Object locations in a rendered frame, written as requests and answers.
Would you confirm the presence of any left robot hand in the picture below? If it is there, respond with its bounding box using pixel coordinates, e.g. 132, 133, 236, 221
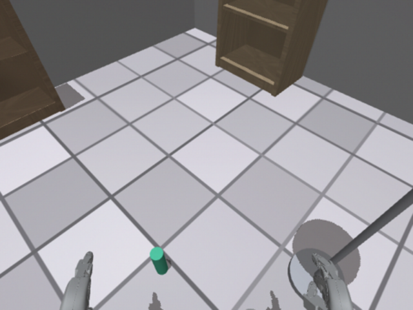
60, 251, 93, 310

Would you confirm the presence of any right robot hand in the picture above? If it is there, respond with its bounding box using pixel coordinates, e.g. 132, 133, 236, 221
303, 253, 354, 310

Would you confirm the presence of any bookshelf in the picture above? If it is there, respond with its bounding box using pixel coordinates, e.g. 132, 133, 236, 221
0, 0, 66, 140
216, 0, 328, 97

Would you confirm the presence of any can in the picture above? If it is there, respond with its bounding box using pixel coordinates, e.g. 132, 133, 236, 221
150, 247, 168, 275

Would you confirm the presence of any floor lamp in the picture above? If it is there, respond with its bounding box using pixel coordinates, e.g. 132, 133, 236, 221
288, 189, 413, 299

